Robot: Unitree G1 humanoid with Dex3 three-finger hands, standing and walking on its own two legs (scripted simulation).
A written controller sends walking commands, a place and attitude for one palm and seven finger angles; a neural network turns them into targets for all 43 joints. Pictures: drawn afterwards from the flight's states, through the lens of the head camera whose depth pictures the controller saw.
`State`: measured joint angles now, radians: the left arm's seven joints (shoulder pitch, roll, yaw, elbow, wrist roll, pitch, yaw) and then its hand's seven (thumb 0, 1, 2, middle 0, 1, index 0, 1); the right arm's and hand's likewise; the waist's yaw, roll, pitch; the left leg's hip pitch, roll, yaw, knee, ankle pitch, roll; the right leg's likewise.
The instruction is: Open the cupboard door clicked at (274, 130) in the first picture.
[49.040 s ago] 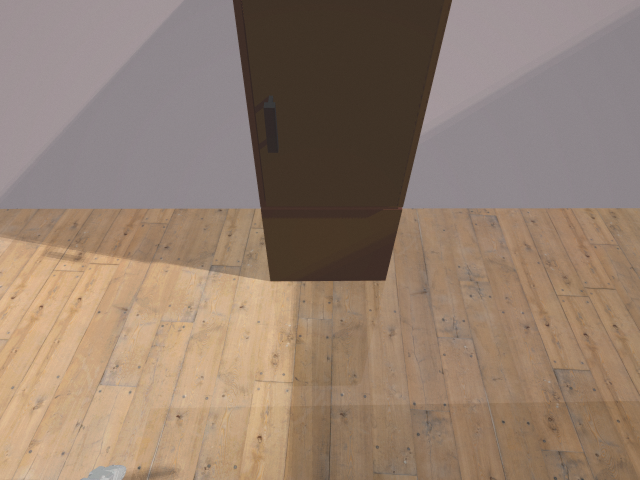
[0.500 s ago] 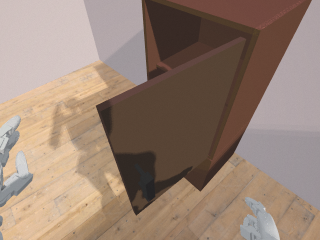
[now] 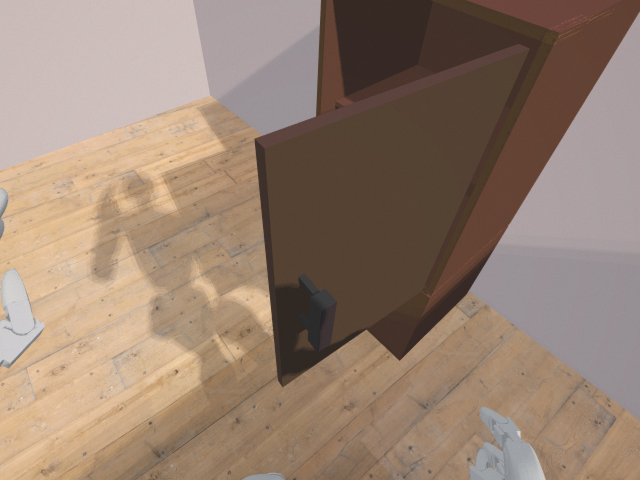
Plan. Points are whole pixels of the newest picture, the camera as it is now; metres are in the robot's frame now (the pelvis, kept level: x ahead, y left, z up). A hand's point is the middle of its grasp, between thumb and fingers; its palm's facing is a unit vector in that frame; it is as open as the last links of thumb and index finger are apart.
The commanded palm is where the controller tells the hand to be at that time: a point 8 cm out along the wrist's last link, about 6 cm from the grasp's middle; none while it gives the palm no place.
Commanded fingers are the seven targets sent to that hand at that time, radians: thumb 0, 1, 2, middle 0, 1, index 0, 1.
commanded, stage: step back with the hand held close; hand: left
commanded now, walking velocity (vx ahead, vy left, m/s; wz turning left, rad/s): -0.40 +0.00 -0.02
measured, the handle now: (312, 311) +0.35 +0.03 -0.03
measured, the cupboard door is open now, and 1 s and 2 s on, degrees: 84 84 84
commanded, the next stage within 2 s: stop stepping back and stand still in 0.62 s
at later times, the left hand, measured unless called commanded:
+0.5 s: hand out of the picture +0.16 +0.29 +0.19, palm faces +0.45 -0.79 -0.41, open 7.4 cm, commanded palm +0.10 +0.32 +0.19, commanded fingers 0.00 0.90 0.90 -0.20 -0.30 -0.20 -0.30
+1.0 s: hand out of the picture +0.07 +0.27 +0.18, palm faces +0.42 -0.84 -0.36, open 7.4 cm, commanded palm +0.00 +0.29 +0.19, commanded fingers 0.00 0.90 0.90 -0.20 -0.30 -0.20 -0.30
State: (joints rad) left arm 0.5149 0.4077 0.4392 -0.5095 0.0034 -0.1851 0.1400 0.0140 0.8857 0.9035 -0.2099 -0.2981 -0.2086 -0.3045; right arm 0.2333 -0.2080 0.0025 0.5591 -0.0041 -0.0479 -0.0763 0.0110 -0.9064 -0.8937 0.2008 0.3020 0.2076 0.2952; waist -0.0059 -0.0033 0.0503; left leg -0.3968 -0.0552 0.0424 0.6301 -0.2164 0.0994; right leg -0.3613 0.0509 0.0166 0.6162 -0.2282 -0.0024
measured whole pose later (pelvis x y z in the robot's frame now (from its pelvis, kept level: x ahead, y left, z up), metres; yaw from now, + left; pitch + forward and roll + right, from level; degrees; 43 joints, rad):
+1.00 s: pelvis -0.17 +0.01 -0.01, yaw -6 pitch -1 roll +0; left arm 0.43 0.43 0.48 -0.43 -0.06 -0.19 0.15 0.01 0.88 0.90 -0.21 -0.30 -0.21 -0.30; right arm 0.27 -0.22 0.00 0.71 0.00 -0.09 -0.08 0.01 -0.91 -0.89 0.20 0.30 0.21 0.29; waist -0.02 -0.06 -0.05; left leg -0.45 -0.04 0.03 0.62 -0.16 0.06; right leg -0.10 0.01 0.02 0.67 -0.53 0.01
